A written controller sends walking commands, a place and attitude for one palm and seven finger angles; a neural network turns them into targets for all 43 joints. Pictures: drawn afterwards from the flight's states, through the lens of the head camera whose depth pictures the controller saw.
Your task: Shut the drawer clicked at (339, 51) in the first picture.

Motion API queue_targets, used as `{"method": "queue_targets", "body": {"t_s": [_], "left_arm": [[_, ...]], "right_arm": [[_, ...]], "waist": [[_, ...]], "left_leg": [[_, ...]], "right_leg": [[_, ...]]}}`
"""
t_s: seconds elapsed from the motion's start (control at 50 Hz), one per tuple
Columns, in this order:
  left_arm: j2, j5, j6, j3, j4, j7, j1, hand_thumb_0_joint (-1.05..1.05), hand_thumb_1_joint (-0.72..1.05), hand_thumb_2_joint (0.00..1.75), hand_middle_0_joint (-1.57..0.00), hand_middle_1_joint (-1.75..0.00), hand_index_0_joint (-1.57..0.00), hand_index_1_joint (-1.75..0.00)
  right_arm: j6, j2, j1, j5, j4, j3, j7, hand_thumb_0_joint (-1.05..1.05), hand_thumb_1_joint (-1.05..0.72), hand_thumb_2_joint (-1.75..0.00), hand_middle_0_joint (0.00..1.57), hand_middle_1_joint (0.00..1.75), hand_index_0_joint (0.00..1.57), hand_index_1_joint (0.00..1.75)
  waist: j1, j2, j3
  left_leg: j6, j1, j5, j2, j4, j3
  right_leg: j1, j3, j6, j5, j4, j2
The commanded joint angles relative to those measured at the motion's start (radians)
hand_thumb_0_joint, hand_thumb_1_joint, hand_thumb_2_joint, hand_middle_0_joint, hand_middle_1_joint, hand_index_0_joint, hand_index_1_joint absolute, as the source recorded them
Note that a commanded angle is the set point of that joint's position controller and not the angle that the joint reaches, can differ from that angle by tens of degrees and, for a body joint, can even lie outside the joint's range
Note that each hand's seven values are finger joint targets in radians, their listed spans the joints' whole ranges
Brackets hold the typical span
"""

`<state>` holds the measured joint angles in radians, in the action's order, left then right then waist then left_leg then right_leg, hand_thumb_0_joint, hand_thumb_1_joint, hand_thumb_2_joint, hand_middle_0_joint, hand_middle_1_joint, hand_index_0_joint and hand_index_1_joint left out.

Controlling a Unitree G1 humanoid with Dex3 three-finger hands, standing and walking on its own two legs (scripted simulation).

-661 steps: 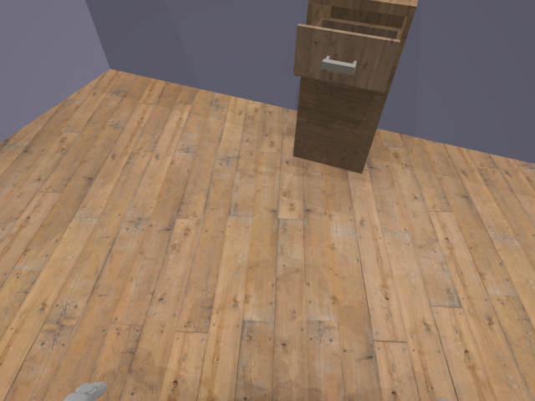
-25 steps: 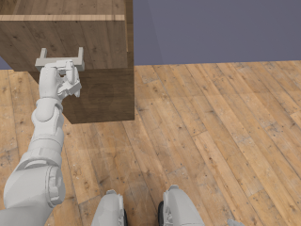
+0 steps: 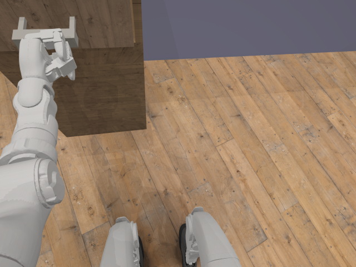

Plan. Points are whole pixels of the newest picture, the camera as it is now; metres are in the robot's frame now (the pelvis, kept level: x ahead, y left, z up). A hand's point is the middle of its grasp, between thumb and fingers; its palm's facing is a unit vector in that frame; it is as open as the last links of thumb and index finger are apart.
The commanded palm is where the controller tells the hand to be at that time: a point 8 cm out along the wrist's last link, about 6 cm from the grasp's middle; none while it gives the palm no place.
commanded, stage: push the drawer shut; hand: left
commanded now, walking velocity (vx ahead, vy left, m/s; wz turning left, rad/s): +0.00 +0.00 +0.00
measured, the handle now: (47, 30) +0.62 +0.22 +0.06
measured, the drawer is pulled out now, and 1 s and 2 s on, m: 0.02 0.00 0.00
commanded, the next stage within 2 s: pull the fist back off the drawer in 0.40 s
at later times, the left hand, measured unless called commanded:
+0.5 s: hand (64, 50) +0.57 +0.18 +0.05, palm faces +0.03 -1.00 -0.05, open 3.0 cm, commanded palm +0.60 +0.19 +0.06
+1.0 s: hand (71, 52) +0.56 +0.17 +0.06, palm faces +0.04 -1.00 -0.03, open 3.2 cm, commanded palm +0.53 +0.19 +0.06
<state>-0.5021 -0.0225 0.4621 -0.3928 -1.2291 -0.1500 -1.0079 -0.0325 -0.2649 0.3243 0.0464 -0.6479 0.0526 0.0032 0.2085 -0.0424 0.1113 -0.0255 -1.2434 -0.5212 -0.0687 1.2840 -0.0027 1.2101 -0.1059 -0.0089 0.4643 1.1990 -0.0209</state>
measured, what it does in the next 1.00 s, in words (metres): stands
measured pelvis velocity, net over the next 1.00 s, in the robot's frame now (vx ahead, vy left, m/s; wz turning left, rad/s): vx -0.01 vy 0.01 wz -0.02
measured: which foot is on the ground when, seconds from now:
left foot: down 0.00-1.00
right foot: down 0.00-1.00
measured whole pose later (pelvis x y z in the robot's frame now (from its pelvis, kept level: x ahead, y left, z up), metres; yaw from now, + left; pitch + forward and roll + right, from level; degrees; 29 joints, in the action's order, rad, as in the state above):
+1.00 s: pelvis -0.01 +0.01 +0.00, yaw -1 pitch +29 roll -6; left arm -0.56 0.00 0.37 -0.39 -1.21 -0.12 -1.10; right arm -0.02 -0.25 0.38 0.06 -0.64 0.08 0.03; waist 0.24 -0.05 0.10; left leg -0.03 -1.31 -0.50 -0.07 1.30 0.01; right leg 1.26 -0.11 0.00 0.43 1.19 -0.01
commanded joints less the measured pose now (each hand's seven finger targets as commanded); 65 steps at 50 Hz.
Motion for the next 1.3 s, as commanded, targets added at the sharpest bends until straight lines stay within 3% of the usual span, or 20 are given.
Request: {"method": "queue_targets", "body": {"t_s": [0.0,0.02,0.1,0.14,0.2,0.28,0.3,0.5,0.56,0.64,0.7,0.76,0.8,0.88,0.92,1.06,1.1,1.18,1.22,1.28], "left_arm": [[-0.285,0.000,0.053,-0.039,0.227,0.021,-0.596,0.00,0.90,0.90,-1.40,-1.60,-1.40,-1.60],[-0.272,0.004,0.046,-0.028,0.220,0.020,-0.597,0.00,0.90,0.90,-1.40,-1.60,-1.40,-1.60],[-0.334,0.017,0.029,-0.058,0.205,0.019,-0.636,0.00,0.90,0.90,-1.40,-1.60,-1.40,-1.60],[-0.329,0.017,0.019,-0.050,0.200,0.016,-0.665,0.00,0.90,0.90,-1.40,-1.60,-1.40,-1.60],[-0.313,0.017,0.011,-0.021,0.215,0.019,-0.751,0.00,0.90,0.90,-1.40,-1.60,-1.40,-1.60],[-0.335,0.026,0.010,-0.022,0.219,0.026,-0.792,0.00,0.90,0.90,-1.40,-1.60,-1.40,-1.60],[-0.306,0.024,0.006,0.005,0.210,0.026,-0.806,0.00,0.90,0.90,-1.40,-1.60,-1.40,-1.60],[-0.318,0.023,-0.028,0.041,0.166,0.033,-0.877,0.00,0.90,0.90,-1.40,-1.60,-1.40,-1.60],[-0.341,0.029,-0.022,0.024,0.201,0.033,-0.891,0.00,0.90,0.90,-1.40,-1.60,-1.40,-1.60],[-0.320,0.030,-0.035,0.020,0.177,0.037,-0.855,0.00,0.90,0.90,-1.40,-1.60,-1.40,-1.60],[-0.265,0.030,-0.038,0.048,0.180,0.039,-0.831,0.00,0.90,0.90,-1.40,-1.60,-1.40,-1.60],[-0.297,0.030,-0.037,0.007,0.187,0.046,-0.780,0.00,0.90,0.90,-1.40,-1.60,-1.40,-1.60],[-0.280,0.031,-0.039,0.019,0.189,0.044,-0.759,0.00,0.90,0.90,-1.40,-1.60,-1.40,-1.60],[-0.245,0.017,-0.021,0.014,0.250,0.040,-0.661,0.00,0.90,0.90,-1.40,-1.60,-1.40,-1.60],[-0.265,0.008,-0.016,-0.017,0.262,0.039,-0.584,0.00,0.90,0.90,-1.40,-1.60,-1.40,-1.60],[-0.253,-0.016,0.008,-0.062,0.292,0.033,-0.344,0.00,0.90,0.90,-1.40,-1.60,-1.40,-1.60],[-0.238,-0.026,0.025,-0.056,0.356,0.028,-0.321,0.00,0.90,0.90,-1.40,-1.60,-1.40,-1.60],[-0.157,-0.044,0.050,-0.011,0.417,0.020,-0.283,0.00,0.90,0.90,-1.40,-1.60,-1.40,-1.60],[-0.108,-0.053,0.050,0.011,0.399,0.019,-0.244,0.00,0.90,0.90,-1.40,-1.60,-1.40,-1.60],[-0.093,-0.052,0.057,0.023,0.381,0.018,-0.242,0.00,0.90,0.90,-1.40,-1.60,-1.40,-1.60]], "right_arm": [[0.002,-0.192,0.211,0.011,0.033,-0.063,-0.006,0.00,-0.90,-0.90,0.20,0.30,0.20,0.30],[0.000,-0.191,0.215,0.011,0.034,-0.063,-0.004,0.00,-0.90,-0.90,0.20,0.30,0.20,0.30],[-0.007,-0.198,0.235,0.016,0.032,-0.057,-0.003,0.00,-0.90,-0.90,0.20,0.30,0.20,0.30],[-0.011,-0.196,0.244,0.015,0.029,-0.057,-0.003,0.00,-0.90,-0.90,0.20,0.30,0.20,0.30],[-0.008,-0.198,0.254,0.016,0.019,-0.054,-0.004,0.00,-0.90,-0.90,0.20,0.30,0.20,0.30],[0.001,-0.204,0.269,0.020,0.006,-0.052,-0.006,0.00,-0.90,-0.90,0.20,0.30,0.20,0.30],[0.005,-0.203,0.267,0.020,0.005,-0.050,-0.006,0.00,-0.90,-0.90,0.20,0.30,0.20,0.30],[0.048,-0.216,0.261,0.017,-0.007,-0.031,-0.023,0.00,-0.90,-0.90,0.20,0.30,0.20,0.30],[0.054,-0.218,0.272,0.023,-0.005,-0.034,-0.019,0.00,-0.90,-0.90,0.20,0.30,0.20,0.30],[0.050,-0.218,0.270,0.025,-0.001,-0.036,-0.008,0.00,-0.90,-0.90,0.20,0.30,0.20,0.30],[0.049,-0.218,0.267,0.026,0.003,-0.040,0.001,0.00,-0.90,-0.90,0.20,0.30,0.20,0.30],[0.046,-0.216,0.272,0.027,0.012,-0.041,0.005,0.00,-0.90,-0.90,0.20,0.30,0.20,0.30],[0.039,-0.212,0.268,0.024,0.016,-0.041,0.008,0.00,-0.90,-0.90,0.20,0.30,0.20,0.30],[0.029,-0.203,0.262,0.022,0.027,-0.053,0.018,0.00,-0.90,-0.90,0.20,0.30,0.20,0.30],[0.020,-0.201,0.258,0.016,0.037,-0.056,0.021,0.00,-0.90,-0.90,0.20,0.30,0.20,0.30],[-0.006,-0.182,0.234,0.003,0.069,-0.065,0.025,0.00,-0.90,-0.90,0.20,0.30,0.20,0.30],[-0.013,-0.174,0.225,0.000,0.079,-0.070,0.026,0.00,-0.90,-0.90,0.20,0.30,0.20,0.30],[-0.020,-0.166,0.221,-0.005,0.071,-0.087,0.028,0.00,-0.90,-0.90,0.20,0.30,0.20,0.30],[-0.025,-0.163,0.222,-0.006,0.062,-0.093,0.028,0.00,-0.90,-0.90,0.20,0.30,0.20,0.30],[-0.032,-0.163,0.216,-0.008,0.055,-0.095,0.024,0.00,-0.90,-0.90,0.20,0.30,0.20,0.30]], "waist": [[0.063,-0.160,0.565],[0.067,-0.175,0.576],[0.075,-0.192,0.590],[0.094,-0.166,0.566],[0.116,-0.216,0.556],[0.125,-0.240,0.592],[0.137,-0.239,0.579],[0.170,-0.264,0.535],[0.155,-0.319,0.588],[0.148,-0.271,0.553],[0.144,-0.286,0.545],[0.123,-0.251,0.563],[0.117,-0.241,0.547],[0.080,-0.260,0.598],[0.055,-0.205,0.598],[-0.001,-0.113,0.559],[-0.013,-0.121,0.588],[-0.008,-0.140,0.594],[-0.004,-0.110,0.566],[-0.003,-0.110,0.529]], "left_leg": [[-0.004,0.414,0.295,0.034,-0.145,0.097],[-0.006,0.415,0.296,0.036,-0.139,0.094],[-0.007,0.405,0.315,0.030,-0.126,0.100],[-0.011,0.389,0.302,0.026,-0.123,0.100],[-0.010,0.402,0.270,0.028,-0.123,0.107],[-0.005,0.435,0.267,0.026,-0.123,0.125],[-0.007,0.426,0.250,0.028,-0.122,0.124],[-0.011,0.378,0.105,0.024,-0.139,0.138],[-0.002,0.433,0.147,0.025,-0.139,0.152],[-0.003,0.404,0.110,0.025,-0.146,0.156],[0.002,0.437,0.085,0.022,-0.162,0.171],[-0.004,0.410,0.119,0.027,-0.153,0.151],[-0.001,0.411,0.119,0.026,-0.162,0.152],[0.005,0.480,0.204,0.025,-0.168,0.141],[0.003,0.457,0.226,0.026,-0.172,0.125],[-0.005,0.400,0.308,0.032,-0.187,0.073],[-0.004,0.421,0.358,0.035,-0.188,0.062],[0.005,0.521,0.459,0.034,-0.192,0.061],[0.007,0.539,0.489,0.032,-0.195,0.062],[0.007,0.531,0.494,0.037,-0.196,0.057]], "right_leg": [[-0.194,0.062,-0.008,-0.155,-0.144,0.055],[-0.189,0.065,-0.008,-0.157,-0.145,0.056],[-0.179,0.060,-0.008,-0.166,-0.135,0.059],[-0.174,0.062,-0.004,-0.161,-0.144,0.061],[-0.124,0.059,-0.005,-0.133,-0.145,0.061],[-0.096,0.049,-0.009,-0.121,-0.139,0.063],[-0.085,0.052,-0.008,-0.112,-0.143,0.063],[-0.024,0.050,-0.009,-0.030,-0.146,0.060],[-0.014,0.040,-0.017,-0.051,-0.130,0.059],[-0.023,0.037,-0.015,-0.034,-0.137,0.059],[0.013,0.031,-0.017,-0.029,-0.134,0.057],[-0.044,0.037,-0.017,-0.041,-0.138,0.058],[-0.046,0.034,-0.016,-0.041,-0.139,0.057],[-0.085,0.034,-0.019,-0.087,-0.144,0.058],[-0.151,0.041,-0.017,-0.100,-0.156,0.062],[-0.309,0.060,-0.013,-0.201,-0.175,0.066],[-0.348,0.065,-0.010,-0.264,-0.170,0.062],[-0.337,0.058,-0.010,-0.342,-0.171,0.064],[-0.329,0.051,-0.008,-0.357,-0.178,0.065],[-0.323,0.054,-0.008,-0.366,-0.178,0.061]]}}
